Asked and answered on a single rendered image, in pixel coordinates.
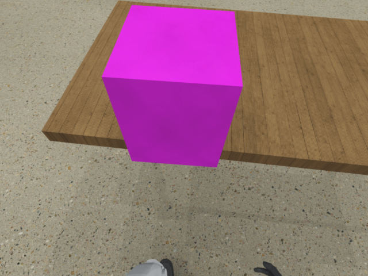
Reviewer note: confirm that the table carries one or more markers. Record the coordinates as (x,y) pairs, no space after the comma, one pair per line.
(304,101)

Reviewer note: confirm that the carton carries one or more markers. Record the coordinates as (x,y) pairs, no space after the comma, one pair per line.
(174,80)

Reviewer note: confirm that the robot right hand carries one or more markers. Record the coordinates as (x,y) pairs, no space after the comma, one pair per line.
(269,269)

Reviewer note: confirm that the robot left thigh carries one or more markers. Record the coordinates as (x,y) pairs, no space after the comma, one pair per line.
(148,269)

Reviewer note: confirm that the left robot foot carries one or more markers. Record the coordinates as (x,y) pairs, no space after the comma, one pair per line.
(168,266)

